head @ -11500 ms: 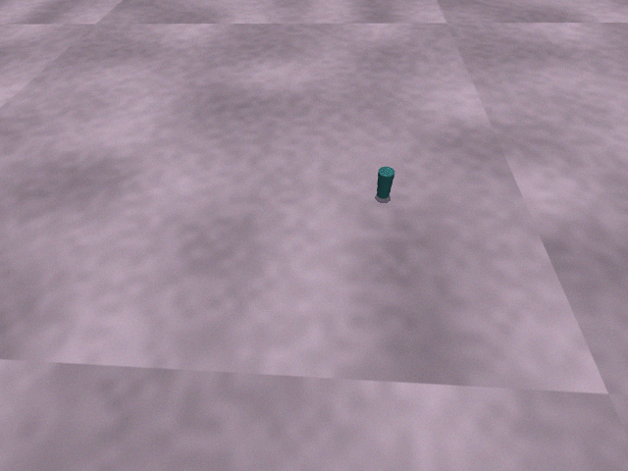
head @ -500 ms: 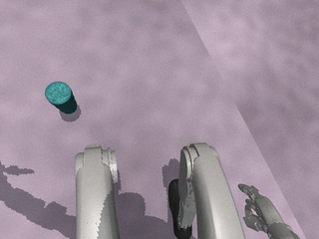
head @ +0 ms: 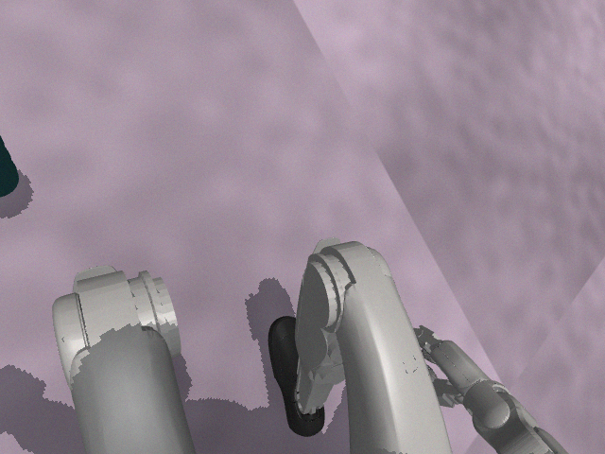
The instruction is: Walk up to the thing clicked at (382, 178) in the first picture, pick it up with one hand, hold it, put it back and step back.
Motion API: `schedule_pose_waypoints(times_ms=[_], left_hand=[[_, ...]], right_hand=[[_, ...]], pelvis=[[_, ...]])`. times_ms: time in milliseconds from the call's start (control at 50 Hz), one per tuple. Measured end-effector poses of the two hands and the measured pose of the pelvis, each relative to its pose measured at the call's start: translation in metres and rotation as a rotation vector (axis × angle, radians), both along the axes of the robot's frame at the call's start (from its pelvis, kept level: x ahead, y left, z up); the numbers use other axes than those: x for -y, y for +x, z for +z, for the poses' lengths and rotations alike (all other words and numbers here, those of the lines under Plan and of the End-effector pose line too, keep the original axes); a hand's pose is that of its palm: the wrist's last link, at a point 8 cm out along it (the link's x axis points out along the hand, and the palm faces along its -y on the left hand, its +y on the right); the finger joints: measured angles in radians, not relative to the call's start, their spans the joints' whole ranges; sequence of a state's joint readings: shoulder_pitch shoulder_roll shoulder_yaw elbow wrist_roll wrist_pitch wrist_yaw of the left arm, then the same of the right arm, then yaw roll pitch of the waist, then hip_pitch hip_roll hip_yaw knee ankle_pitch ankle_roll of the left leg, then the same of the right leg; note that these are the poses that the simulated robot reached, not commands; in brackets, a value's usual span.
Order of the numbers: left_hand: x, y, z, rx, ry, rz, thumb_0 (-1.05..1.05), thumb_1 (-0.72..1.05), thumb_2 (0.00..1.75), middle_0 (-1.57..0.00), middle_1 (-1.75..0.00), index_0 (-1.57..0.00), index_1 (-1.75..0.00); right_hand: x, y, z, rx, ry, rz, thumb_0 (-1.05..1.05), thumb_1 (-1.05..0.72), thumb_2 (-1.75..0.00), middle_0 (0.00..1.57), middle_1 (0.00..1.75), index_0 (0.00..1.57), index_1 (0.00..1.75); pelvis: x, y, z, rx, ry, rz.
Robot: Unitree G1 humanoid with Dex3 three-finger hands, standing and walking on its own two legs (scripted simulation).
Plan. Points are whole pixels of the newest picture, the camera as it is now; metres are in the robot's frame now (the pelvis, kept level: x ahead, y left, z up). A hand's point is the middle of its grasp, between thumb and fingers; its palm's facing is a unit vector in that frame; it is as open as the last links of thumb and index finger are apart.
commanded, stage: close in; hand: left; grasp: from the side
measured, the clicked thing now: out of the picture +0.47 +0.33 -0.24
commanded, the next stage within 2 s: rest palm in 0.80 s
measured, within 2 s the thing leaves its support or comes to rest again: neither
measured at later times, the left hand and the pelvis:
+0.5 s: hand out of the picture +0.41 +0.35 -0.18, palm faces +0.42 -0.91 -0.04, open 17.5 cm; pelvis -0.01 +0.01 -0.02, yaw -3 degrees
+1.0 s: hand out of the picture +0.42 +0.32 -0.19, palm faces +0.43 -0.90 -0.01, open 17.0 cm; pelvis -0.01 +0.01 -0.03, yaw -4 degrees
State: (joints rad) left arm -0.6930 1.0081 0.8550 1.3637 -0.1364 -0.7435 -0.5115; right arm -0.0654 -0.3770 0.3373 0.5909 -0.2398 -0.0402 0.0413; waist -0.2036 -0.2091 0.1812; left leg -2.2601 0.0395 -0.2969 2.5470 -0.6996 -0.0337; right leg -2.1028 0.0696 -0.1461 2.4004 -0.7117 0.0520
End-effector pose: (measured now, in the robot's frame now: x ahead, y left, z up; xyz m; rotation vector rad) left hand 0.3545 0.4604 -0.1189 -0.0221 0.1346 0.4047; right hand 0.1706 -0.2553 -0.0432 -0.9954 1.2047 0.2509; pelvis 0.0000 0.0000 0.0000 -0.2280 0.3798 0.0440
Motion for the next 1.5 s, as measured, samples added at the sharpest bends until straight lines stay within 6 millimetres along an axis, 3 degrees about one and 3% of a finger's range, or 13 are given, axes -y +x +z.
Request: schedule_pose_waypoints(times_ms=[200, 300, 460, 680, 920, 1200, 1500], left_hand=[[0.052, 0.013, -0.045, 0.008, -0.036, 0.013, -0.02, -0.61, 0.05, -0.08, -0.11, -0.08, -0.11], [0.06, 0.015, -0.053, 0.042, -0.02, 0.085, -0.02, -0.61, 0.05, -0.07, -0.11, -0.08, -0.11], [0.067, 0.016, -0.058, 0.016, 0.049, 0.036, -0.02, -0.6, 0.07, -0.06, -0.12, -0.07, -0.11], [0.096, 0.026, -0.075, 0.045, -0.005, 0.035, -0.02, -0.55, 0.1, -0.04, -0.1, -0.05, -0.1], [0.09, 0.024, -0.072, 0.05, 0.046, 0.038, -0.02, -0.47, 0.13, -0.02, -0.09, -0.03, -0.09], [0.113, 0.039, -0.081, 0.049, 0.012, 0.062, -0.01, -0.31, 0.23, -0.08, -0.13, -0.08, -0.13], [0.101, 0.052, -0.077, 0.061, 0.039, 0.072, -0.01, 0.1, 0.5, -0.42, -0.44, -0.42, -0.43]], right_hand=[[-0.004, -0.009, -0.006, -0.034, -0.03, 0.049, 0.0, -0.94, -0.91, 0.2, 0.3, 0.21, 0.3], [-0.004, -0.016, -0.007, -0.054, -0.054, 0.069, 0.0, -0.94, -0.91, 0.2, 0.3, 0.21, 0.3], [-0.003, -0.026, -0.011, -0.101, -0.072, 0.073, 0.0, -0.94, -0.91, 0.2, 0.3, 0.21, 0.3], [-0.01, -0.022, -0.005, -0.096, -0.09, 0.086, 0.0, -0.93, -0.91, 0.2, 0.3, 0.21, 0.3], [-0.009, -0.019, -0.005, -0.113, -0.11, 0.104, 0.0, -0.93, -0.91, 0.2, 0.3, 0.21, 0.3], [-0.016, -0.024, -0.003, -0.11, -0.106, 0.103, 0.0, -0.9, -0.9, 0.2, 0.3, 0.21, 0.3], [-0.012, -0.033, -0.001, -0.159, -0.132, 0.08, 0.0, -0.88, -0.9, 0.2, 0.3, 0.21, 0.3]], pelvis=[[-0.003, -0.004, -0.014, 0.076, -0.022, -0.023], [-0.003, -0.007, -0.021, 0.114, -0.028, -0.031], [-0.006, -0.009, -0.024, 0.128, -0.038, -0.035], [-0.008, -0.008, -0.026, 0.148, -0.055, -0.045], [-0.009, -0.01, -0.027, 0.157, -0.061, -0.044], [-0.01, -0.011, -0.027, 0.168, -0.071, -0.06], [-0.012, -0.009, -0.024, 0.152, -0.08, -0.064]])
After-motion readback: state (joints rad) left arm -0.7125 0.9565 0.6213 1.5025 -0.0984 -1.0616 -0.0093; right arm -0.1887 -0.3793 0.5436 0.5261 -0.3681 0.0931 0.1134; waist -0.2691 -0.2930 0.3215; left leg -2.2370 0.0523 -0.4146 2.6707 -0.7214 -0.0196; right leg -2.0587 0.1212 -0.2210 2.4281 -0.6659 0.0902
